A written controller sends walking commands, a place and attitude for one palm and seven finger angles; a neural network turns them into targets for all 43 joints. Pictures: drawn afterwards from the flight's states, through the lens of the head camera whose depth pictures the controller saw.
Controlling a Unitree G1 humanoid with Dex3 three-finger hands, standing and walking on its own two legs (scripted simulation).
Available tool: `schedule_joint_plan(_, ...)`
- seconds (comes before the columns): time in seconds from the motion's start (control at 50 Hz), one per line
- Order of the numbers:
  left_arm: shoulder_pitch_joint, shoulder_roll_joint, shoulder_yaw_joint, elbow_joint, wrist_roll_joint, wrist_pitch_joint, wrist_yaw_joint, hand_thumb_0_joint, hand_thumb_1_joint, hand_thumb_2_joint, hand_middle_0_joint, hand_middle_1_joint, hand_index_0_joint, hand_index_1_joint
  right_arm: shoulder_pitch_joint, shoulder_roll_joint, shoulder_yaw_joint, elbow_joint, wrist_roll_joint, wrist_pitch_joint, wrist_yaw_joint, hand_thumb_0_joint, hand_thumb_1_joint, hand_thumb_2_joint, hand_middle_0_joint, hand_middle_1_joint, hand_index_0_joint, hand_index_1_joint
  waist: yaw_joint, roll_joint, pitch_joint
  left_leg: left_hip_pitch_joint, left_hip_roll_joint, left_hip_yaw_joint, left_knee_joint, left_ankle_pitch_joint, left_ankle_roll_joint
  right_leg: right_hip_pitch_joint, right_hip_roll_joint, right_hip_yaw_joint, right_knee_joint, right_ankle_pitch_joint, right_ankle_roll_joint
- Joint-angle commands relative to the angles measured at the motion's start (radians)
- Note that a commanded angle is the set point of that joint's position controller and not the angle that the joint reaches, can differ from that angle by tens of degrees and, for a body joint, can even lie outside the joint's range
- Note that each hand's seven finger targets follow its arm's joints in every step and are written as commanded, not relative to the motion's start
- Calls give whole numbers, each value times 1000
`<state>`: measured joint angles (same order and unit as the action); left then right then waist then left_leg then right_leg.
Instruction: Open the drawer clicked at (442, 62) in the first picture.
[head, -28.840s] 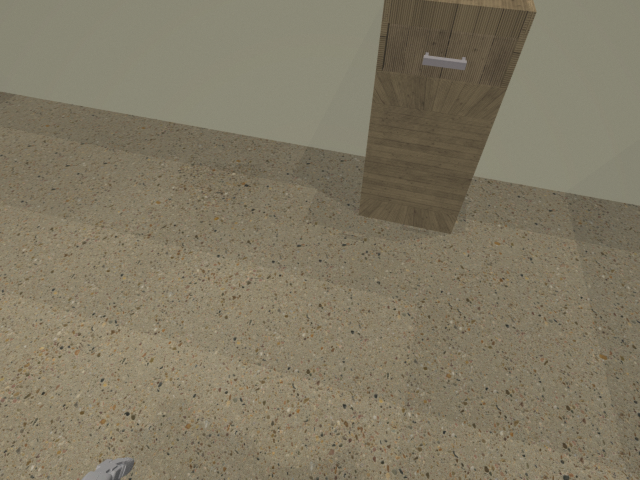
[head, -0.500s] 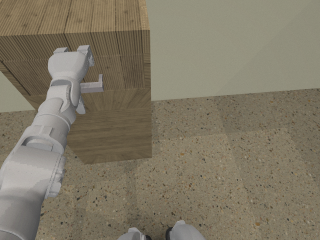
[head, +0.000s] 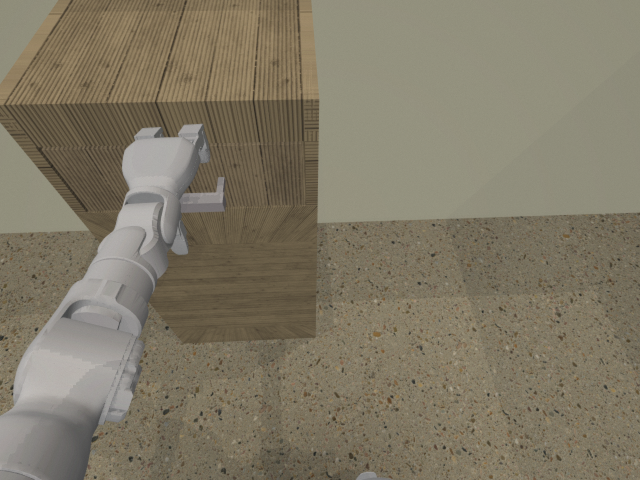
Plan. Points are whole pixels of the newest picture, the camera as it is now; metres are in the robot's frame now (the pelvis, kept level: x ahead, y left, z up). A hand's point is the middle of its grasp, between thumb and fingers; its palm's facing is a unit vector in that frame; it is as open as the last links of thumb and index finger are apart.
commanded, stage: re-aim the fingers above the handle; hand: left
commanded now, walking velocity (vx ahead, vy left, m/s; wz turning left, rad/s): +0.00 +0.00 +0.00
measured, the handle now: (184, 193) +0.53 +0.19 +0.00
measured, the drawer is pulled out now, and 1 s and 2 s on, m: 0.00 0.00 0.00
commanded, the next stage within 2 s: lower the fingers behind the handle in 1.76 s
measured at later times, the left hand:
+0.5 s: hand (158, 201) +0.48 +0.21 +0.05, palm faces -0.07 -0.03 -1.00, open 13.7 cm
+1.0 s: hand (173, 193) +0.49 +0.19 +0.05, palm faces +0.00 -0.03 -1.00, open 13.4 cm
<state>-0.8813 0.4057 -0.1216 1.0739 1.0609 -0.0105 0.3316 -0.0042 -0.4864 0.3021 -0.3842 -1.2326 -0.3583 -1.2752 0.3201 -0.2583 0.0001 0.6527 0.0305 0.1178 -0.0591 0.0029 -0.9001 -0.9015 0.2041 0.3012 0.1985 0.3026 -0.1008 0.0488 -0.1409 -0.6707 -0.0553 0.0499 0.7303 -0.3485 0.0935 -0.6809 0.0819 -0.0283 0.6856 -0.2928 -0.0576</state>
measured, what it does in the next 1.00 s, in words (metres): stands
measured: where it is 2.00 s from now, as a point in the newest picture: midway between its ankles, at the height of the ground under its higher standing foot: outside the picture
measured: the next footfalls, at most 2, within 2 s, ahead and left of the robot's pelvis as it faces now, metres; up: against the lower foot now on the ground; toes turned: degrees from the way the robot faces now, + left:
none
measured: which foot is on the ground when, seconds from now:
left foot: down 0.00-1.00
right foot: down 0.00-1.00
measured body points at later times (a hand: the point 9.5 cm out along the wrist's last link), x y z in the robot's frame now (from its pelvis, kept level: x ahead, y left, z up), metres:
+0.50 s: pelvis +0.01 -0.02 +0.01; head +0.09 -0.03 +0.45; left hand +0.48 +0.21 +0.10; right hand +0.04 -0.29 -0.13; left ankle -0.01 +0.06 -0.71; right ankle +0.01 -0.08 -0.71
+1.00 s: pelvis +0.02 +0.00 +0.01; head +0.09 -0.02 +0.45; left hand +0.48 +0.19 +0.11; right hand +0.10 -0.26 -0.13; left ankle -0.01 +0.06 -0.71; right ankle +0.01 -0.08 -0.71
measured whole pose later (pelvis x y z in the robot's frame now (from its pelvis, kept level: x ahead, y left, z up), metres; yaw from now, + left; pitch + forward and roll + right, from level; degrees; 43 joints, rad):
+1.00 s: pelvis +0.02 +0.00 +0.01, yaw +0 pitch +16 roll -1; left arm -0.75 0.41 -0.08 0.97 1.07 -0.05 0.32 0.00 -0.49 0.30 -0.40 -1.22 -0.37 -1.25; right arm 0.26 -0.24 -0.02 0.67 0.02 0.16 -0.04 0.00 -0.90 -0.90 0.20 0.30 0.20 0.30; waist -0.07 0.06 -0.14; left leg -0.59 -0.06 0.05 0.67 -0.36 0.09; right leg -0.61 0.09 -0.01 0.65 -0.31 -0.07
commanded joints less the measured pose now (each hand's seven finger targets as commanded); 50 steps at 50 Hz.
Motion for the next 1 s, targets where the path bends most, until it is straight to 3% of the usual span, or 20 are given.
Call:
schedule_joint_plan(0.0,-430,370,123,-107,11,82,12,0,-500,300,-300,-1200,-300,-1200,95,-153,-55,-73,0,-9,-10,0,-900,-900,200,300,200,300,0,-38,-322,144,31,-53,-90,208,-35,223,-36,64,-97,133,21)
schedule_joint_plan(0.08,-387,393,142,-113,4,78,1,0,-500,300,-300,-1200,-300,-1200,83,-149,-52,-78,2,0,-12,0,-900,-900,200,300,200,300,11,-57,-323,119,25,-41,-92,206,-33,281,-41,78,-105,166,25)
schedule_joint_plan(0.12,-391,363,116,-123,0,74,-5,0,-500,300,-300,-1200,-300,-1200,76,-147,-53,-83,3,0,-13,0,-900,-900,200,300,200,300,1,-66,-305,111,23,-38,-97,191,-32,287,-43,82,-114,165,28)
schedule_joint_plan(0.2,-366,403,138,-119,-2,63,-15,0,-500,300,-300,-1200,-300,-1200,70,-150,-49,-86,7,2,-18,0,-900,-900,200,300,200,300,9,-64,-277,89,19,-34,-104,160,-32,292,-46,91,-125,141,29)
schedule_joint_plan(0.26,-357,424,164,-156,1,36,-15,0,-500,300,-300,-1200,-300,-1200,73,-147,-56,-89,2,-1,-18,0,-900,-900,200,300,200,300,25,-42,-343,108,19,-30,-100,196,-30,337,-49,101,-114,185,27)
schedule_joint_plan(0.32,-329,393,148,-167,-4,26,-15,0,-500,300,-300,-1200,-300,-1200,71,-146,-58,-89,3,-2,-15,0,-900,-900,200,300,200,300,23,-49,-329,110,20,-29,-100,206,-32,331,-47,97,-114,203,27)
schedule_joint_plan(0.4,-281,426,181,-172,-21,9,-20,0,-500,300,-300,-1200,-300,-1200,65,-150,-60,-91,5,0,-14,0,-900,-900,200,300,200,300,34,-77,-331,82,16,-26,-102,197,-32,380,-54,114,-121,235,34)
schedule_joint_plan(0.46,-304,410,163,-221,-17,-26,-32,0,-500,300,-300,-1200,-300,-1200,68,-153,-69,-86,3,-6,-16,0,-900,-900,200,300,200,300,20,-45,-356,107,18,-26,-97,218,-29,383,-58,123,-119,273,34)
schedule_joint_plan(0.52,-387,289,65,-323,-22,-79,-48,0,-500,300,-300,-1200,-300,-1200,84,-148,-83,-73,-1,-21,-9,0,-900,-900,200,300,200,300,-16,22,-371,218,23,-42,-86,263,-28,297,-47,106,-119,257,25)
schedule_joint_plan(0.56,-390,275,70,-383,-36,-121,-54,0,-500,300,-300,-1200,-300,-1200,98,-143,-96,-62,-9,-22,-3,0,-900,-900,200,300,200,300,-13,56,-433,291,24,-55,-70,332,-29,288,-41,103,-108,291,22)
schedule_joint_plan(0.6,-384,211,33,-391,-49,-137,-51,0,-500,300,-300,-1200,-300,-1200,102,-139,-100,-50,-11,-22,0,0,-900,-900,200,300,200,300,-27,38,-416,329,23,-66,-62,364,-30,237,-33,86,-107,286,20)
schedule_joint_plan(0.62,-388,230,57,-396,-50,-141,-42,0,-500,300,-300,-1200,-300,-1200,107,-142,-102,-40,-12,-22,4,0,-900,-900,200,300,200,300,-22,46,-403,339,27,-72,-62,371,-34,213,-31,75,-103,271,17)
schedule_joint_plan(0.64,-395,212,46,-392,-55,-141,-35,0,-500,300,-300,-1200,-300,-1200,106,-142,-102,-34,-17,-20,8,0,-900,-900,200,300,200,300,-24,39,-400,344,27,-76,-58,406,-35,207,-29,72,-101,288,14)
schedule_joint_plan(0.68,-387,331,143,-335,-35,-116,0,0,-500,300,-300,-1200,-300,-1200,106,-154,-96,-17,-17,-10,11,0,-900,-900,200,300,200,300,-7,21,-364,296,27,-79,-60,397,-38,196,-27,64,-86,279,12)
schedule_joint_plan(0.7,-353,373,184,-310,-24,-98,17,0,-500,300,-300,-1200,-300,-1200,99,-153,-92,-22,-21,-5,13,0,-900,-900,200,300,200,300,19,15,-382,266,22,-73,-64,403,-39,231,-27,63,-76,293,11)
schedule_joint_plan(0.74,-317,422,232,-279,-16,-61,43,0,-500,300,-300,-1200,-300,-1200,81,-154,-84,-32,-25,7,15,0,-900,-900,200,300,200,300,45,-5,-407,220,18,-64,-66,437,-42,298,-31,66,-61,360,7)
schedule_joint_plan(0.8,-327,356,179,-295,-9,-18,56,0,-500,300,-300,-1200,-300,-1200,65,-146,-86,-45,-18,12,25,0,-900,-900,200,300,200,300,40,1,-396,239,23,-55,-73,472,-46,303,-30,56,-61,390,10)
schedule_joint_plan(0.88,-346,378,177,-258,-1,29,48,0,-500,300,-300,-1200,-300,-1200,45,-146,-78,-53,-11,26,18,0,-900,-900,200,300,200,300,27,-47,-375,222,24,-49,-88,432,-41,326,-33,58,-74,376,17)
schedule_joint_plan(0.94,-343,444,223,-271,6,32,38,0,-500,300,-300,-1200,-300,-1200,31,-148,-72,-64,-14,30,8,0,-900,-900,200,300,200,300,51,-46,-415,230,24,-48,-103,416,-39,374,-36,67,-80,365,14)
schedule_joint_plan(0.98,-329,405,187,-239,0,42,24,0,-500,300,-300,-1200,-300,-1200,26,-140,-68,-67,-9,31,3,0,-900,-900,200,300,200,300,40,-36,-370,222,23,-41,-111,382,-39,361,-38,65,-92,346,17)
